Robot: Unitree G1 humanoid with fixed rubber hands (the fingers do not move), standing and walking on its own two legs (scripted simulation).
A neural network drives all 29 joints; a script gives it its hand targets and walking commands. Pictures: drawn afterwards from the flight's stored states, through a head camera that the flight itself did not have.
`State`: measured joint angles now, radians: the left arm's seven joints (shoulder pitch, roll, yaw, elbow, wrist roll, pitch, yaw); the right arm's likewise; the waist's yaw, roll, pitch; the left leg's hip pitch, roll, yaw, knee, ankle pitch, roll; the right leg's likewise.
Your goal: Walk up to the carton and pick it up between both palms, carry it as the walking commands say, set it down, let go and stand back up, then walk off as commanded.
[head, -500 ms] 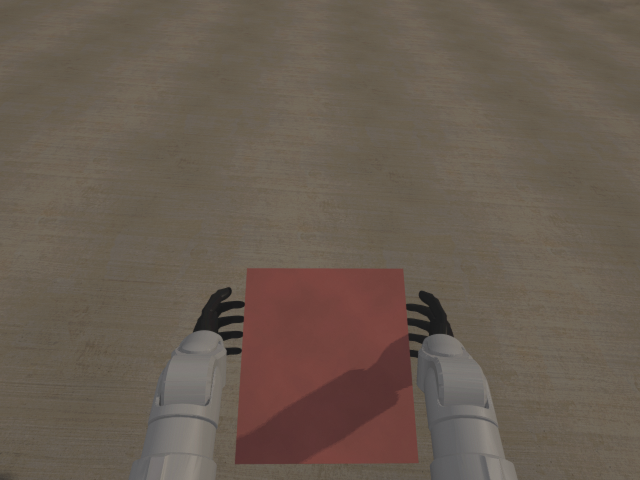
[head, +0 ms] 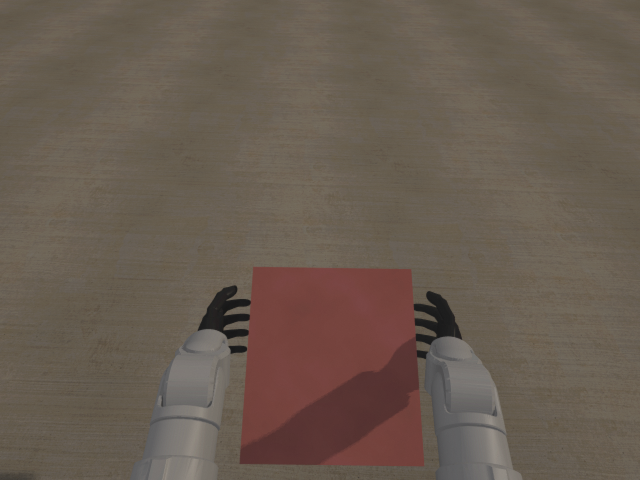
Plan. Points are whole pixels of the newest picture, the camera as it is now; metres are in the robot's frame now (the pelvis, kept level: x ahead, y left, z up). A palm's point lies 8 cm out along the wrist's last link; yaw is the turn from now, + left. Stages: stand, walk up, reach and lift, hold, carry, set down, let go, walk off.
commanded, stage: carry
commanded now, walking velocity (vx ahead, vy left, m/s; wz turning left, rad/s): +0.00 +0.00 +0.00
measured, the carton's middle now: (329, 361) +0.32 -0.01 -0.07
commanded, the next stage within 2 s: hold in 1.28 s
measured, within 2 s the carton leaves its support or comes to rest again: neither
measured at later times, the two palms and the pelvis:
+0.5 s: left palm (214, 341) +0.29 +0.14 +0.03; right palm (443, 344) +0.29 -0.15 +0.03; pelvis +0.00 +0.00 +0.00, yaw +0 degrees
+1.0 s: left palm (215, 326) +0.31 +0.14 +0.03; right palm (441, 331) +0.31 -0.15 +0.04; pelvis +0.02 +0.00 +0.00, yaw +0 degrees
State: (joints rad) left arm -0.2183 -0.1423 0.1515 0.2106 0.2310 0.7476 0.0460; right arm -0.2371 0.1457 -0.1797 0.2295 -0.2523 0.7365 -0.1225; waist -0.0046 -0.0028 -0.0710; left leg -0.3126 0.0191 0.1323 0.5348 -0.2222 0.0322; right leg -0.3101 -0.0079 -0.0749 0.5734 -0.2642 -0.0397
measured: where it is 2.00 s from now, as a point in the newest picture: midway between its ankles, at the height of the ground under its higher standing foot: outside the picture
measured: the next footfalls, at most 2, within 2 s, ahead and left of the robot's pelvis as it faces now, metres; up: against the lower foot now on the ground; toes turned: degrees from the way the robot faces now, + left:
none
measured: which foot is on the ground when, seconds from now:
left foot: down 0.00-1.00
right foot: down 0.00-1.00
